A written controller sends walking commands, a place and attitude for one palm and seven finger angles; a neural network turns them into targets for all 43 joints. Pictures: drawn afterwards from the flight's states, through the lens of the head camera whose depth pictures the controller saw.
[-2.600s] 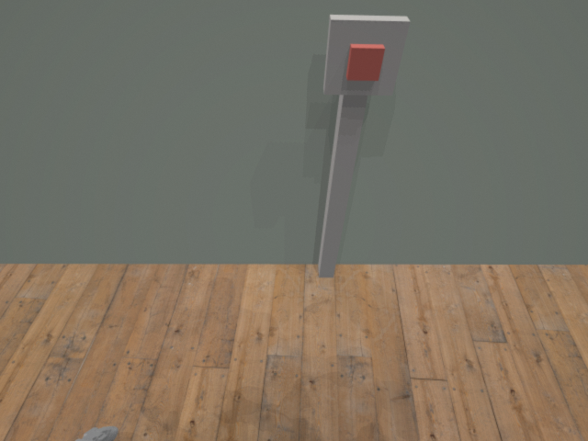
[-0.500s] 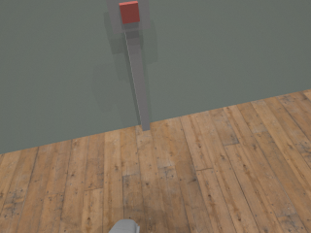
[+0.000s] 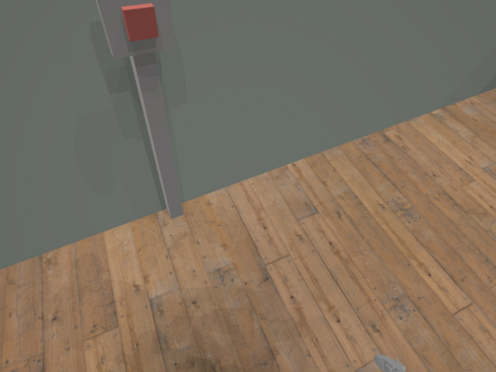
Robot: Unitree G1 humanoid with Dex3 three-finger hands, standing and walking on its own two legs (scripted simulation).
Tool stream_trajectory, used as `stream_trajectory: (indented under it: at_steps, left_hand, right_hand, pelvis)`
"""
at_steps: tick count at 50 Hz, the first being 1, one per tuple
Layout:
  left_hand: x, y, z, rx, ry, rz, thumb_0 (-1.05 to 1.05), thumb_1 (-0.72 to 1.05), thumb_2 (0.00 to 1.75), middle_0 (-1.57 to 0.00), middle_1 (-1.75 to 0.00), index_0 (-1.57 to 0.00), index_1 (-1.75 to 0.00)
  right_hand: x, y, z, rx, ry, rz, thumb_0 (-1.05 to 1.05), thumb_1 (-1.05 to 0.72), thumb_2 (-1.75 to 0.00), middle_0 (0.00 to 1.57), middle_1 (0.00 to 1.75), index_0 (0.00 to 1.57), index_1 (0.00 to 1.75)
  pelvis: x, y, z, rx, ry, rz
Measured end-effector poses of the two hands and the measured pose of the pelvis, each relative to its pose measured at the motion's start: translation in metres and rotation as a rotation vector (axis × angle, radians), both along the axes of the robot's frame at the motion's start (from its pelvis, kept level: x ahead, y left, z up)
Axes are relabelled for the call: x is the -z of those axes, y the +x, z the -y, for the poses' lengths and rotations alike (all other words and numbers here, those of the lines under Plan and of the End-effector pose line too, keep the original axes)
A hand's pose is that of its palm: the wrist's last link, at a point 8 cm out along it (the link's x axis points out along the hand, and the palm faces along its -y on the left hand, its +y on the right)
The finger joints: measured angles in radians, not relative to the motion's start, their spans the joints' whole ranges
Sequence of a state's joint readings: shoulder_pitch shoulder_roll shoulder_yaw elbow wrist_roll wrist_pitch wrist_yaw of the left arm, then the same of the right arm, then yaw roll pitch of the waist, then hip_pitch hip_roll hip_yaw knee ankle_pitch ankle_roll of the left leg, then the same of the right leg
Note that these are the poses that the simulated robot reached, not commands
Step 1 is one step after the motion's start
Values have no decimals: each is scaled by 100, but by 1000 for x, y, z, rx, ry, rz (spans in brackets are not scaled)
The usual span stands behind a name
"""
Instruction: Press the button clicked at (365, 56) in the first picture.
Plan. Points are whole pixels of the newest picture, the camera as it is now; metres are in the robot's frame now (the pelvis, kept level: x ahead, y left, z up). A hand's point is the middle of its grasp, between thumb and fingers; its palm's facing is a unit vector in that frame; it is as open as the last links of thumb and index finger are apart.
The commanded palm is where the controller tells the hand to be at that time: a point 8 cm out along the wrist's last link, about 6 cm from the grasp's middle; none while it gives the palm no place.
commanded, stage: walk to a spot facing it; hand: left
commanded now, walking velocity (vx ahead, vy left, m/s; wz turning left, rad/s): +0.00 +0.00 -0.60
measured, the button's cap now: (140, 22) +0.80 +0.35 +0.14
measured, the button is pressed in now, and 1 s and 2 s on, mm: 0 0 0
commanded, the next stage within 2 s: none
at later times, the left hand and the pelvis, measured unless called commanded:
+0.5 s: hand (182, 364) +0.16 +0.13 -0.16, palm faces -0.38 -0.90 -0.23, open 7.4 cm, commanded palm none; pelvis -0.02 -0.02 -0.01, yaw -22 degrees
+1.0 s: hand (188, 367) +0.15 +0.12 -0.17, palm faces -0.46 -0.87 -0.17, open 7.4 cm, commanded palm none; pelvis +0.10 -0.06 +0.00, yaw -35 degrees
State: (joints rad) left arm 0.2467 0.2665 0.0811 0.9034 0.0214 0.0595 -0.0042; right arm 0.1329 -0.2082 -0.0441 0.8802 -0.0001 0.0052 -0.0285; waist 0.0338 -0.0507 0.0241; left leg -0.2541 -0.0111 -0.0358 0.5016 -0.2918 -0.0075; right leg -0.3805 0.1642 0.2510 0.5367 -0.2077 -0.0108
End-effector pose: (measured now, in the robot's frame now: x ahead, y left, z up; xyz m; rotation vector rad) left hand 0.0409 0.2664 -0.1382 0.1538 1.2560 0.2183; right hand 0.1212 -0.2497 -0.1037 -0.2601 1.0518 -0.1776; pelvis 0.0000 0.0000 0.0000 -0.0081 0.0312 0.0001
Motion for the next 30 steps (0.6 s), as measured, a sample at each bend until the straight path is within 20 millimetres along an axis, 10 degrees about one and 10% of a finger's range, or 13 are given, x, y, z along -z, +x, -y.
stream_trajectory:
  at_steps: [13,25,30]
  left_hand:
    - [-4,46,-12,207,-26,-22,1,91,90,-20,-30,-20,-30]
    - [-7,126,93,495,-17,72,1,91,90,-20,-30,-20,-30]
    - [-24,139,125,530,-4,137,1,91,90,-20,-30,-20,-30]
  right_hand:
    - [-3,-119,-21,239,12,-119,1,-91,-90,21,30,20,30]
    - [43,-244,1,520,128,-294,1,-91,-90,21,30,20,30]
    - [43,-258,20,563,153,-329,1,-91,-90,20,30,19,30]
  pelvis:
    - [-10,-7,-21,198,-23,36]
    - [10,-19,20,377,9,21]
    - [2,-17,38,414,8,29]
